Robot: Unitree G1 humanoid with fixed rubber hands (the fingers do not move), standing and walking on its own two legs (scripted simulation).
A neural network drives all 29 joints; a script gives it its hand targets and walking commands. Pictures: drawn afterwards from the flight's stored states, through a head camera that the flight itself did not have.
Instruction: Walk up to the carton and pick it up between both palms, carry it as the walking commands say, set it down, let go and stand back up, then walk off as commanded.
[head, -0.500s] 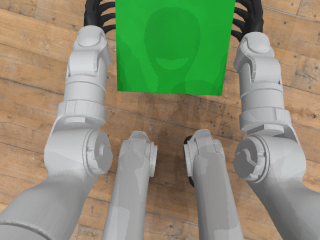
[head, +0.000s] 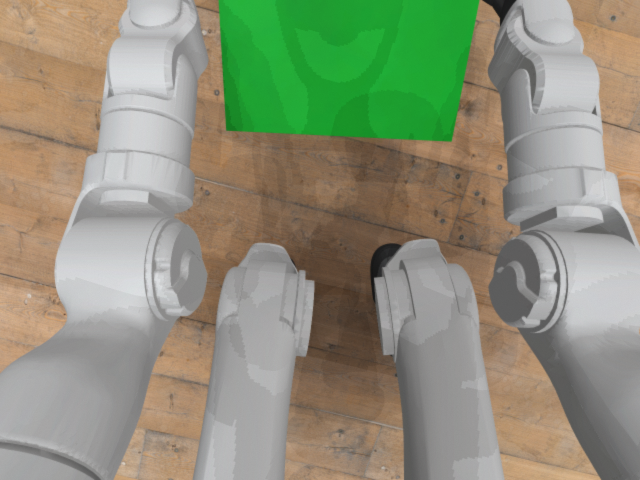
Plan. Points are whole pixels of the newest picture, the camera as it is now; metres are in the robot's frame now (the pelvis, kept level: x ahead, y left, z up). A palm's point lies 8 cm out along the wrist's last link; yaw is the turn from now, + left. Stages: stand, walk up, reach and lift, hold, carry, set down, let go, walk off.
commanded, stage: set down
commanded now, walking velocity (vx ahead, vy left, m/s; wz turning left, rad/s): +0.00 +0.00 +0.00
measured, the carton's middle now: (341, 14) +0.56 -0.01 -0.26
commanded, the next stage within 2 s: none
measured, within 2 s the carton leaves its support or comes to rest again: rests again in 1.22 s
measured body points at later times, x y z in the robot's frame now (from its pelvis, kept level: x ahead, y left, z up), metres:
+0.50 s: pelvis +0.00 +0.00 -0.02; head +0.36 +0.00 +0.25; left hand +0.57 +0.15 -0.16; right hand +0.56 -0.17 -0.17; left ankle +0.09 +0.11 -0.37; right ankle +0.10 -0.12 -0.37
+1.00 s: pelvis +0.01 +0.00 -0.02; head +0.38 +0.00 +0.22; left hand +0.59 +0.15 -0.19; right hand +0.57 -0.18 -0.19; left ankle +0.09 +0.11 -0.37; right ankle +0.10 -0.12 -0.37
